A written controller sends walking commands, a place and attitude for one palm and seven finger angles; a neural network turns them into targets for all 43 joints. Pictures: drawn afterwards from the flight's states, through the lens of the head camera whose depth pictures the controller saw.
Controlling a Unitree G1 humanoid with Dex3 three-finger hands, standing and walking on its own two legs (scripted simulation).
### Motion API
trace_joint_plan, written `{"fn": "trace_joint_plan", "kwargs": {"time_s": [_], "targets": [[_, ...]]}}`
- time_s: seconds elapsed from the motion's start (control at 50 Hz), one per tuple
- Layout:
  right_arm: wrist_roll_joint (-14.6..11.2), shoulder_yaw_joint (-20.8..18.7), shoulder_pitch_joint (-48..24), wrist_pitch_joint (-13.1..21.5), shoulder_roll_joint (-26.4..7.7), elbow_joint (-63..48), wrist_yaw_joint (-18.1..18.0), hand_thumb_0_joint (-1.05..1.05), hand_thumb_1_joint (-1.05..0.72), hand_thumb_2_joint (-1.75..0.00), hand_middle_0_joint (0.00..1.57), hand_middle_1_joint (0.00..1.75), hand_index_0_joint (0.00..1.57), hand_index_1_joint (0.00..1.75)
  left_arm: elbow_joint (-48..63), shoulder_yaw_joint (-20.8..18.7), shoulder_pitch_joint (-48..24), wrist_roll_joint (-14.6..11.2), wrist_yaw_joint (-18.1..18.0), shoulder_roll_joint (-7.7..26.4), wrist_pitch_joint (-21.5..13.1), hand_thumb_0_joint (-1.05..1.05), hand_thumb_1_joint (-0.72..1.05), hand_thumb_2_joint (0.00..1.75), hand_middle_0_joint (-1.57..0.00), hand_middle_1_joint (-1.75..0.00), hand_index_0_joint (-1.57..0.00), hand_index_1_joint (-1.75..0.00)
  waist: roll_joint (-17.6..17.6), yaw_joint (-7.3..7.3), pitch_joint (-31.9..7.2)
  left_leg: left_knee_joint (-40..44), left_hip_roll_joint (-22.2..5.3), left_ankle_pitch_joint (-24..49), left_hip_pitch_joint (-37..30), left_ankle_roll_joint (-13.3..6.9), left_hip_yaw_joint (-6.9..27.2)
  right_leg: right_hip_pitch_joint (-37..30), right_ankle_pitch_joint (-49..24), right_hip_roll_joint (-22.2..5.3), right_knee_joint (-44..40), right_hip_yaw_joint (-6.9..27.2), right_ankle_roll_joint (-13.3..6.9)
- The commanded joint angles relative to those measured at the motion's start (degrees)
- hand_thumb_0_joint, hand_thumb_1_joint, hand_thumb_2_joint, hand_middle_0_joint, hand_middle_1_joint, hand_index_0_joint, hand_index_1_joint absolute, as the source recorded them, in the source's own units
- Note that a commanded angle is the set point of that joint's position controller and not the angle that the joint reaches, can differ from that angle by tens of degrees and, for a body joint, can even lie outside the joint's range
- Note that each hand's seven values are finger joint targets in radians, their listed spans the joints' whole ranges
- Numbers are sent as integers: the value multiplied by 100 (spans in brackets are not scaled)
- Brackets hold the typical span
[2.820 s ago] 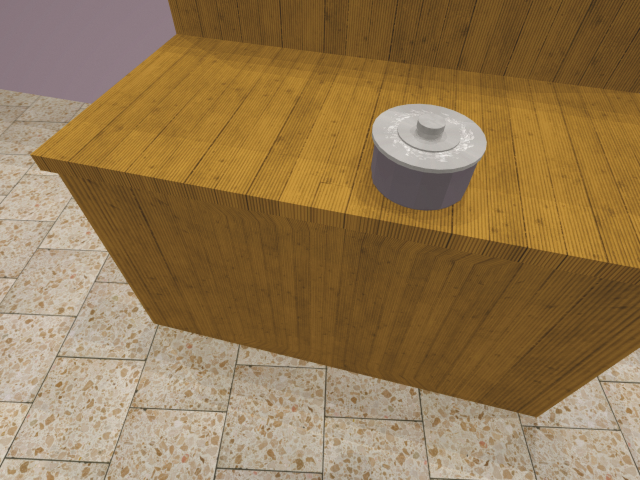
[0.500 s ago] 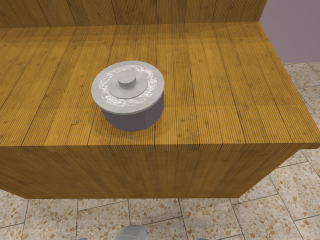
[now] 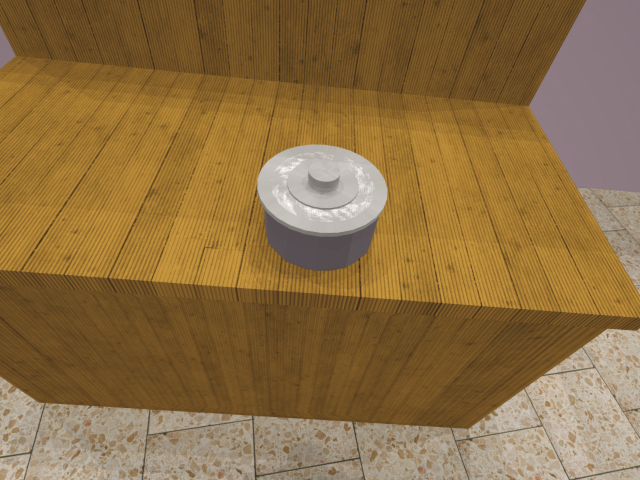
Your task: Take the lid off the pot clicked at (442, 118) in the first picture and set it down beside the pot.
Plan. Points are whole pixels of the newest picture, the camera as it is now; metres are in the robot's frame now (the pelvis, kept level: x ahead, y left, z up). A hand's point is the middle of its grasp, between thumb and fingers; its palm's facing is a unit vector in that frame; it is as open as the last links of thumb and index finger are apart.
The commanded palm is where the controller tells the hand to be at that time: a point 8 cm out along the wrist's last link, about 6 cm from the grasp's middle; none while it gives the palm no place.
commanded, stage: come to a stop and stand still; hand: left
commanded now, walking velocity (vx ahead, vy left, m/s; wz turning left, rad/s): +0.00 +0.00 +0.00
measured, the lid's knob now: (324, 174) +0.51 +0.04 +0.10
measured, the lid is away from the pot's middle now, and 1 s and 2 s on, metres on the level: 0.00 0.00 0.00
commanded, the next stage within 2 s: look again from close up in 0.30 s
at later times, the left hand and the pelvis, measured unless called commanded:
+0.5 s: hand out of the picture -0.02 +0.15 -0.19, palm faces -0.01 -0.98 -0.18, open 7.3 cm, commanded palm none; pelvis -0.02 -0.01 -0.01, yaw +0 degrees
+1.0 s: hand out of the picture +0.01 +0.15 -0.19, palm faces +0.01 -0.98 -0.19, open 7.3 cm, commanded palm none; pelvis +0.00 -0.02 -0.01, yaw -1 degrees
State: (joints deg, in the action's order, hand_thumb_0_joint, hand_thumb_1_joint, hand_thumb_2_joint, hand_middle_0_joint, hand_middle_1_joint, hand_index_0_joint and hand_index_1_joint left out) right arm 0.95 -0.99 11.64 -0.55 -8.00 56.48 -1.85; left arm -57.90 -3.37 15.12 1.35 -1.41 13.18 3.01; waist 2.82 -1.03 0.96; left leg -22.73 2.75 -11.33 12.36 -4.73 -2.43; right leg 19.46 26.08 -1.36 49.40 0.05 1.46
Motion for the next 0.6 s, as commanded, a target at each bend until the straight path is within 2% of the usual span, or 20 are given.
{"fn": "trace_joint_plan", "kwargs": {"time_s": [0.0, 0.04, 0.06, 0.08, 0.1, 0.12, 0.14, 0.16, 0.18, 0.2, 0.24, 0.34, 0.36, 0.38, 0.4, 0.42, 0.46, 0.5, 0.54, 0.58], "targets": [[25, -185, 448, 96, -978, -72, -36, 0, -90, -90, 20, 30, 20, 30, 189, 46, 84, -53, -49, 139, -159, 0, 90, 90, -20, -30, -20, -30, -762, 189, -198, 896, -1579, 1256, -677, -535, 1557, -144, 19, -111, -1124, 6, -90], [4, -165, 430, 108, -946, 18, -30, 0, -90, -90, 20, 30, 20, 30, 11, 58, 344, -56, -71, 128, -178, 0, 90, 90, -20, -30, -20, -30, -722, 108, -211, 853, -1454, 805, -485, -391, 1501, -591, -432, -127, -1851, 14, -130], [-24, -144, 397, 125, -867, 52, -25, 0, -90, -90, 20, 30, 20, 30, -43, 61, 435, -54, -79, 160, -216, 0, 90, 90, -20, -30, -20, -30, -522, 32, -121, 709, -1327, 676, -238, -280, 1422, -920, -863, -155, -2500, 44, -152], [-49, -115, 363, 137, -795, 89, -15, 0, -90, -90, 20, 30, 20, 30, -139, 69, 593, -45, -100, 208, -266, 0, 90, 90, -20, -30, -20, -30, -360, -8, -98, 513, -1108, 380, 11, -56, 1227, -1231, -1411, -318, -3033, 270, -219], [-69, -94, 365, 147, -674, 119, 6, 0, -90, -90, 20, 30, 20, 30, -173, 78, 557, -41, -117, 289, -302, 0, 90, 90, -20, -30, -20, -30, -190, 70, 6, 376, -817, 212, 93, 170, 981, -1184, -1721, -592, -3111, 626, -382], [-66, -66, 380, 165, -635, 138, 22, 0, -90, -90, 20, 30, 20, 30, -167, 95, 502, -58, -114, 346, -323, 0, 90, 90, -20, -30, -20, -30, -289, 128, 39, 371, -670, 235, -125, 283, 842, -903, -1909, -783, -3031, 713, -486], [-47, -58, 454, 194, -604, 203, 40, 0, -90, -90, 20, 30, 20, 30, -198, 101, 519, -50, -119, 327, -324, 0, 90, 90, -20, -30, -20, -30, -491, 144, -126, 347, -652, 829, -453, 301, 847, -830, -2206, -723, -2820, 627, -474], [-47, -70, 514, 178, -635, 262, 31, 0, -90, -90, 20, 30, 20, 30, -232, 100, 488, -70, -120, 314, -373, 0, 90, 90, -20, -30, -20, -30, 312, 151, -363, 119, -730, 1208, -518, 239, 807, -1037, -2528, -561, -2818, 572, -406], [-55, -90, 473, 166, -737, 322, 26, 0, -90, -90, 20, 30, 20, 30, -250, 136, 458, -83, -131, 216, -387, 0, 90, 90, -20, -30, -20, -30, 488, 152, -310, 95, -748, 1095, -578, 238, 723, -972, -2517, -634, -2893, 584, -379], [-50, -78, 501, 151, -735, 390, 24, 0, -90, -90, 20, 30, 20, 30, -243, 150, 398, -89, -137, 176, -384, 0, 90, 90, -20, -30, -20, -30, 420, 187, -178, 166, -737, 937, -564, 253, 742, -878, -2315, -613, -2917, 580, -374], [-44, -49, 530, 139, -702, 506, 25, 0, -90, -90, 20, 30, 20, 30, -280, 161, 430, -85, -136, 134, -359, 0, 90, 90, -20, -30, -20, -30, -41, 164, 121, 347, -757, 591, -520, 241, 796, -641, -1708, -531, -2954, 510, -348], [-31, -31, 596, 116, -619, 653, 18, 0, -90, -90, 20, 30, 20, 30, -381, 172, 583, -82, -127, 60, -345, 0, 90, 90, -20, -30, -20, -30, -293, 132, 416, 525, -750, -63, -243, 234, 881, -524, -1297, -433, -2987, 483, -363], [-43, -33, 602, 115, -605, 642, 15, 0, -90, -90, 20, 30, 20, 30, -394, 172, 618, -82, -123, 72, -347, 0, 90, 90, -20, -30, -20, -30, -184, 104, 426, 505, -757, -80, -177, 208, 884, -586, -1322, -419, -3023, 460, -372], [-53, 39, 395, 237, -793, 227, 62, 0, -90, -90, 20, 30, 20, 30, -407, 313, 742, 84, -312, 39, -542, 0, 90, 90, -20, -30, -20, -30, -277, 77, 689, -474, -842, 1358, 149, 338, 682, -439, -2258, -477, -2854, 441, -305], [-14, 50, 675, 214, -599, 193, 100, 0, -90, -90, 20, 30, 20, 30, -172, 277, 579, -11, -275, 187, -536, 0, 90, 90, -20, -30, -20, -30, -444, 223, 346, -309, -751, 44, 165, 341, 729, -495, -987, -515, -2834, 514, -495], [4, 43, 761, 186, -655, 158, 106, 0, -90, -90, 20, 30, 20, 30, -89, 306, 461, -26, -229, 165, -522, 0, 90, 90, -20, -30, -20, -30, -676, 262, 292, -184, -715, -483, 357, 276, 829, -485, -487, -387, -2675, 492, -546], [3, 19, 700, 164, -675, 13, 110, 0, -90, -90, 20, 30, 20, 30, -42, 290, 640, -32, -144, 158, -462, 0, 90, 90, -20, -30, -20, -30, -1060, 107, -53, -12, -774, -841, 374, 137, 996, -575, -447, -228, -2386, 267, -588], [-9, -24, 642, 133, -724, -120, 96, 0, -90, -90, 20, 30, 20, 30, -34, 305, 737, -24, -142, 51, -452, 0, 90, 90, -20, -30, -20, -30, -651, 109, 75, -14, -803, -1030, 557, 92, 1095, -479, -427, -160, -2346, 289, -568], [-27, -11, 674, 167, -662, -107, 94, 0, -90, -90, 20, 30, 20, 30, -25, 335, 735, -28, -151, -24, -492, 0, 90, 90, -20, -30, -20, -30, -97, 117, 212, -201, -736, -505, 538, 100, 959, -429, -662, -244, -2499, 475, -576], [-36, -7, 706, 178, -644, -104, 88, 0, -90, -90, 20, 30, 20, 30, 17, 321, 688, -36, -148, -1, -490, 0, 90, 90, -20, -30, -20, -30, -88, 150, 288, -330, -713, -229, 356, 122, 869, -293, -822, -295, -2532, 520, -584]]}}
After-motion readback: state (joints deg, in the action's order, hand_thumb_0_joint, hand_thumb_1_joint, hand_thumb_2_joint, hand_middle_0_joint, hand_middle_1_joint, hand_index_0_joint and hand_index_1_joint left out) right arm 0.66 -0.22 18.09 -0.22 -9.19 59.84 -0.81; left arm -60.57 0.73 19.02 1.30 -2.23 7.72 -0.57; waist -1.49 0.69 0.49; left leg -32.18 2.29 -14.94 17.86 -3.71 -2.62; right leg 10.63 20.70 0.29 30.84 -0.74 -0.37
